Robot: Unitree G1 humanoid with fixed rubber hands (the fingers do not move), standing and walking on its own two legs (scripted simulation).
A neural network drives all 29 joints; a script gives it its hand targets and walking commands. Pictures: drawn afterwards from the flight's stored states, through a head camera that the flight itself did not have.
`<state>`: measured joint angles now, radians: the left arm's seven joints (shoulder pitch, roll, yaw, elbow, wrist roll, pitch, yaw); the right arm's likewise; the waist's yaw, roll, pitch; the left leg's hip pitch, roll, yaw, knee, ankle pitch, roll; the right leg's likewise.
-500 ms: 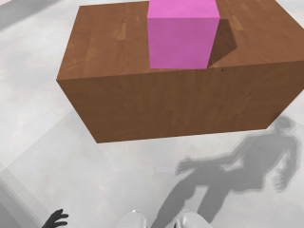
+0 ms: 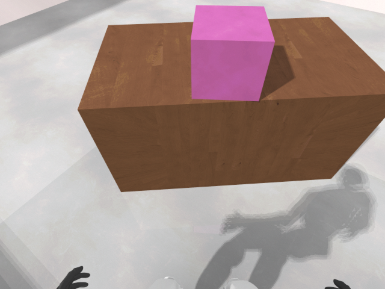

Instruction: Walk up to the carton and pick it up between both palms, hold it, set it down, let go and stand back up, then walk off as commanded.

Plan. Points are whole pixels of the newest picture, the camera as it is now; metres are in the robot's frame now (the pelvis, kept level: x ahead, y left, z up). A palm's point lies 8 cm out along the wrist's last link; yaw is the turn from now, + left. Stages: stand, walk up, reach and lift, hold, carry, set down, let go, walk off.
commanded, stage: walk up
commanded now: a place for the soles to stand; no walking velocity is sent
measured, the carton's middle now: (227, 53) +0.90 -0.07 +0.01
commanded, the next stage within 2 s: none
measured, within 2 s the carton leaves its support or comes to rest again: neither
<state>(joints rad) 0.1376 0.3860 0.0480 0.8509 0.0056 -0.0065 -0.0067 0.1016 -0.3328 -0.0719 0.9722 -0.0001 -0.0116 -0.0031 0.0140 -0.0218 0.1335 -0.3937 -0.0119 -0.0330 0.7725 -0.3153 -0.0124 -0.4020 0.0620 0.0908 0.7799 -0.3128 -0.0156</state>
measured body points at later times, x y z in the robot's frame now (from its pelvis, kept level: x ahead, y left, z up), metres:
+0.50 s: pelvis +0.05 -0.02 +0.01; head +0.05 -0.03 +0.46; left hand +0.07 +0.29 -0.10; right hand +0.13 -0.32 -0.11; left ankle +0.11 +0.10 -0.67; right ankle +0.07 -0.16 -0.71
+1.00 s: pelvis +0.20 -0.07 +0.00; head +0.19 -0.07 +0.45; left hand +0.30 +0.24 -0.10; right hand +0.23 -0.37 -0.12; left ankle +0.14 +0.10 -0.69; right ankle +0.26 -0.20 -0.71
